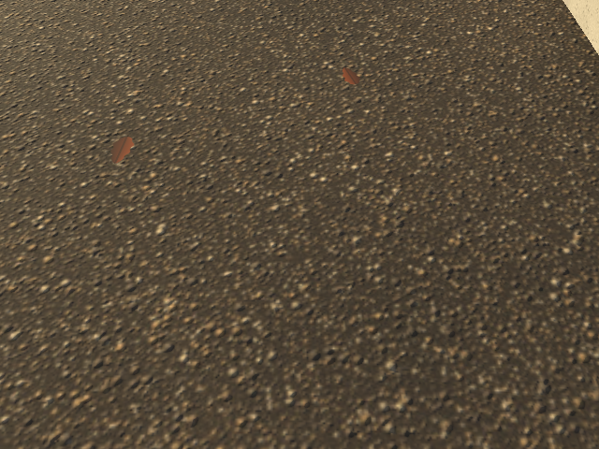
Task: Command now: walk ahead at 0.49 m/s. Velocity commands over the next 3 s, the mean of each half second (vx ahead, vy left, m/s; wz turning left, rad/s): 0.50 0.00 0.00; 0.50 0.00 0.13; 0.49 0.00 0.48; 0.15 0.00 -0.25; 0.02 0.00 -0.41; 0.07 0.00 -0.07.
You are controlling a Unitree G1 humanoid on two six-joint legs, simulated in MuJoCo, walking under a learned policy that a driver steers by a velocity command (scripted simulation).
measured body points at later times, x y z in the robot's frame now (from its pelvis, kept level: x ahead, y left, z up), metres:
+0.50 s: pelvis +0.29 +0.07 +0.00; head +0.31 +0.08 +0.45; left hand +0.43 +0.34 -0.12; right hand +0.31 -0.19 -0.13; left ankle +0.28 +0.15 -0.75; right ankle +0.39 -0.11 -0.67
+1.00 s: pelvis +0.58 +0.00 +0.00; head +0.60 -0.01 +0.45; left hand +0.61 +0.27 -0.13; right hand +0.68 -0.27 -0.14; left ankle +0.60 +0.17 -0.66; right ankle +0.60 -0.09 -0.75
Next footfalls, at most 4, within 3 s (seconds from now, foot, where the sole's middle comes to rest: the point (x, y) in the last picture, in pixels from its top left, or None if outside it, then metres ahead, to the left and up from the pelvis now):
0.22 left None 0.32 0.15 -0.78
0.78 right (373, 401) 0.64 -0.09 -0.78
1.34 left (267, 301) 0.90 0.18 -0.78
1.82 right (313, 229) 1.17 0.07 -0.78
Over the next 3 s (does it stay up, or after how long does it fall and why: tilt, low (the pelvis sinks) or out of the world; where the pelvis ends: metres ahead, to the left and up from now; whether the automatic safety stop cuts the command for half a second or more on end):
stays up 1.08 0.17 -0.01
